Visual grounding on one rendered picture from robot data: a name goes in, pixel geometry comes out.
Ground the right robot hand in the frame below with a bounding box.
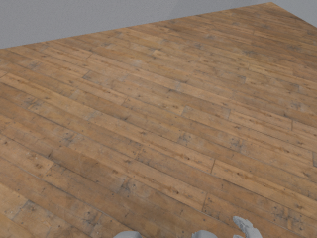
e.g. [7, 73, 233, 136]
[233, 216, 263, 238]

